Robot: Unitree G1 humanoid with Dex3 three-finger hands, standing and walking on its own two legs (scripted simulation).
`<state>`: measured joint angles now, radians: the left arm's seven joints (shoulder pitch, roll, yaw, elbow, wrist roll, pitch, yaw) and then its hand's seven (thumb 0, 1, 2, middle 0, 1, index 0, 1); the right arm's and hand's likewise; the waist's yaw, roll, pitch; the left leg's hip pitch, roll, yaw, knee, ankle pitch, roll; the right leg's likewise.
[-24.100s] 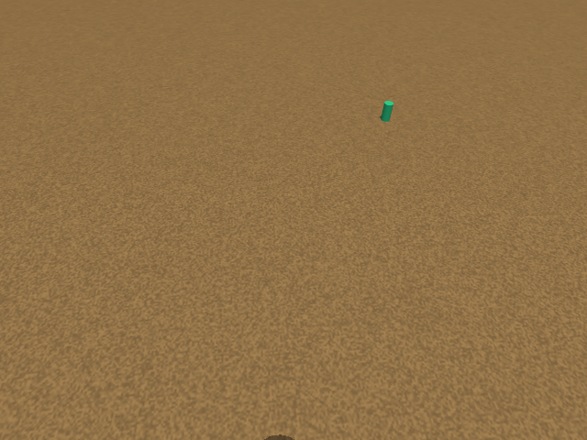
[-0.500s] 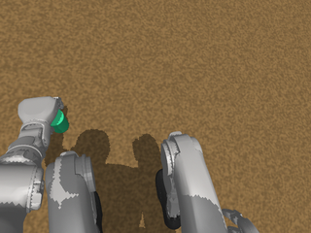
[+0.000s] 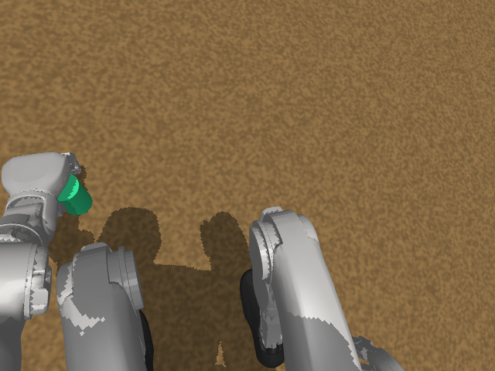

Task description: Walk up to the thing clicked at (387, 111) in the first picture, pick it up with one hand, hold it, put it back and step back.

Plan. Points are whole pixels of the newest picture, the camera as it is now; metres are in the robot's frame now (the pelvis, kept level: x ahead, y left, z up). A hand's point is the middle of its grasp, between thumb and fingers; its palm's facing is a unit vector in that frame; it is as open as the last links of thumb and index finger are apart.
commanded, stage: open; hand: left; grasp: from above
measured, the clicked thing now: (70, 195) +0.44 +0.23 -0.26
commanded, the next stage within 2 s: withdraw in 0.66 s
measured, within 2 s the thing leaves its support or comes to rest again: neither
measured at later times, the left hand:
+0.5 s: hand (59, 191) +0.43 +0.23 -0.20, palm faces -0.45 -0.08 -0.89, open 12.4 cm
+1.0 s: hand (52, 181) +0.44 +0.23 -0.17, palm faces -0.36 -0.08 -0.93, open 13.7 cm
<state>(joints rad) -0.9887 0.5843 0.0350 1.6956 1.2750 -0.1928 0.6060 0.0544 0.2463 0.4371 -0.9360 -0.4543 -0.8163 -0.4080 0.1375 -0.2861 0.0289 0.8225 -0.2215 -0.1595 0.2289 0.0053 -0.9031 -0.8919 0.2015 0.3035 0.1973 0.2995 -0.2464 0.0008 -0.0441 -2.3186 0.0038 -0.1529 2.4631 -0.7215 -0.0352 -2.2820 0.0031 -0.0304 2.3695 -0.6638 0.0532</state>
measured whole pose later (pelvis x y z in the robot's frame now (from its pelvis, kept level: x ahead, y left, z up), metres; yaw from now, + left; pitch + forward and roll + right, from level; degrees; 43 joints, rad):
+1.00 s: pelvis +0.00 +0.00 +0.00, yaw +0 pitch +34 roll -6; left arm -0.91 0.54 0.10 1.51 1.26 -0.13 0.62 -0.01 -0.48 0.95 -0.17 -0.97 -0.17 -0.97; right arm 0.14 -0.30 -0.02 0.84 -0.21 -0.15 0.28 0.01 -0.92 -0.90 0.20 0.30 0.20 0.30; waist -0.24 0.02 -0.07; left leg -2.32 0.01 -0.15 2.45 -0.73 -0.04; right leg -2.28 0.00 -0.03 2.36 -0.67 0.05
